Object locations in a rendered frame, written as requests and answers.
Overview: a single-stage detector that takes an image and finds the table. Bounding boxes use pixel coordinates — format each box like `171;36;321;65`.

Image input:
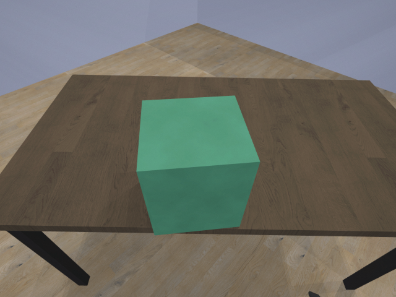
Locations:
0;74;396;290

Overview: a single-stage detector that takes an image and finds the carton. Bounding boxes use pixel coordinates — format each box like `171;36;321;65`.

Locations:
136;95;260;235

